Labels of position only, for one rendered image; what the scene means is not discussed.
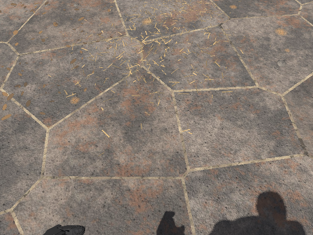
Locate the left robot hand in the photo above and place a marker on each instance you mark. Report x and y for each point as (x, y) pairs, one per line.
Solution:
(66, 230)

